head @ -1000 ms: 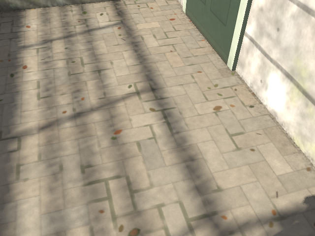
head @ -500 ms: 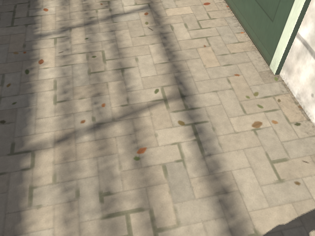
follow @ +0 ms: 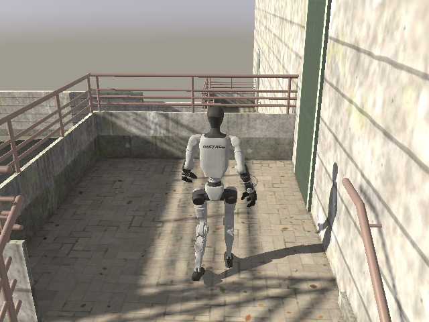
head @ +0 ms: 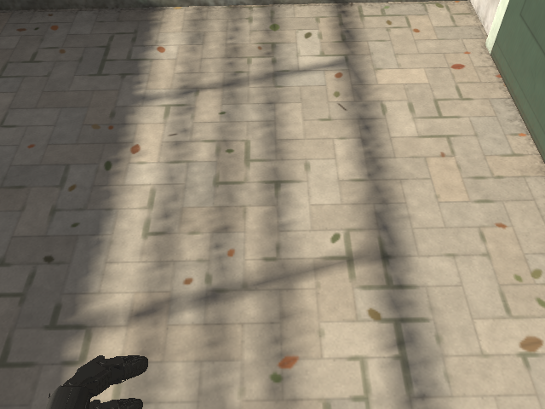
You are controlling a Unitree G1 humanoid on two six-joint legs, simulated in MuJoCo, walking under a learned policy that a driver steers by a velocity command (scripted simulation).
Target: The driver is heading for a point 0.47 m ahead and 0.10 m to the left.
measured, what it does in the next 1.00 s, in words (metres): walks ahead, turning left: left foot, then right foot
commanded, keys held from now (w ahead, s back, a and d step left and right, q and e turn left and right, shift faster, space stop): w+q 0.48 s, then no key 0.52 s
